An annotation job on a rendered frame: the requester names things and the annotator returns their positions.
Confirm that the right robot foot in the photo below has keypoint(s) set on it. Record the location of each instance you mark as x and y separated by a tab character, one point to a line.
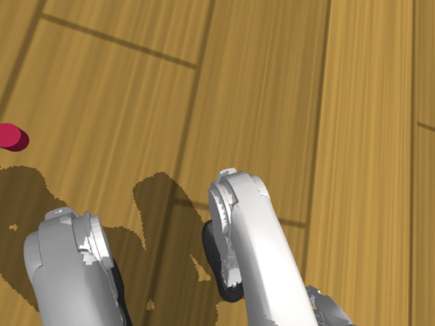
231	294

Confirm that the tin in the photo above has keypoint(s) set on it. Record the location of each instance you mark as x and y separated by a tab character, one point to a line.
12	138

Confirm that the right robot hand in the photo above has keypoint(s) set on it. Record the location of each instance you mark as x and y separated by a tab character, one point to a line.
327	312

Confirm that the left robot foot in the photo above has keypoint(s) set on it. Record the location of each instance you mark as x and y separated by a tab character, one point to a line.
120	289

